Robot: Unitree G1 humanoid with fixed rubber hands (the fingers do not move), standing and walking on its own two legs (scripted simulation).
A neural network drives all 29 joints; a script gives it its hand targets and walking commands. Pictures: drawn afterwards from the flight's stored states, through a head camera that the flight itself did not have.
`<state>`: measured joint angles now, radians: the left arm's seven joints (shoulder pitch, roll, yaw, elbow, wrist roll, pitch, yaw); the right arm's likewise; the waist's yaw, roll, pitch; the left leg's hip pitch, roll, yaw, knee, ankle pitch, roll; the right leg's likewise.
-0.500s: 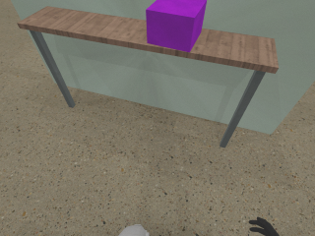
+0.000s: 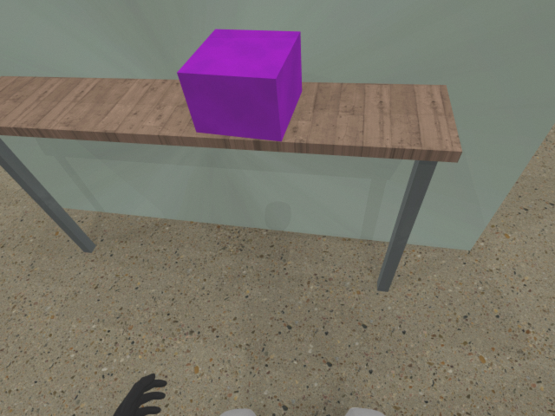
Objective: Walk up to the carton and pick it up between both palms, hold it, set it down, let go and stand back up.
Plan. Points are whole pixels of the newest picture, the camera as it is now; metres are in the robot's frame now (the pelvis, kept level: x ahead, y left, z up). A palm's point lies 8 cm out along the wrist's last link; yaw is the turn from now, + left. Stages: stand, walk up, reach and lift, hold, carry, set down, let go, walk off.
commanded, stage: walk up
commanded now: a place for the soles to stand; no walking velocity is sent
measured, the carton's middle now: (247, 83) +0.82 +0.09 +0.05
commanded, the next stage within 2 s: none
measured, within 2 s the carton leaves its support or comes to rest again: neither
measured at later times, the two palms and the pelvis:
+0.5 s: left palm (123, 366) +0.22 +0.30 -0.11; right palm (446, 341) +0.24 -0.23 -0.08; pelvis +0.18 +0.04 +0.01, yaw +2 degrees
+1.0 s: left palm (141, 291) +0.35 +0.29 -0.09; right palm (412, 270) +0.38 -0.22 -0.11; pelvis +0.28 +0.03 +0.00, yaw +3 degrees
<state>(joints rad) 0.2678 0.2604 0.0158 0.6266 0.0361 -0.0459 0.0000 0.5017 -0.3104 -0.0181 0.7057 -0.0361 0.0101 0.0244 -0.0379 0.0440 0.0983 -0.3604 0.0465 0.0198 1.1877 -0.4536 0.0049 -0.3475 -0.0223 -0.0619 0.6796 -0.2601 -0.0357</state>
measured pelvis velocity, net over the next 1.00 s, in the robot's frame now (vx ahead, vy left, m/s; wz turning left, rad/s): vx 0.28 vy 0.03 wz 0.05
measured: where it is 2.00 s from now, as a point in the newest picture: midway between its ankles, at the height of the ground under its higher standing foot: (278, 379)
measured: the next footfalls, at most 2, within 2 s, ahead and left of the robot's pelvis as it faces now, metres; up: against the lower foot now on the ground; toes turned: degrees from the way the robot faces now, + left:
left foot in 0.28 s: +0.23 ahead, +0.15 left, +0.00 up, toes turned +6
right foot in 0.66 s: +0.36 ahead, -0.10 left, +0.00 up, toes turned -2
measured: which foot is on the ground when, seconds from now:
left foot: up 0.00-0.26, down 0.28-0.66, up 0.68-0.92, down 0.94-1.00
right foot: down 0.00-0.28, up 0.30-0.64, down 0.66-1.00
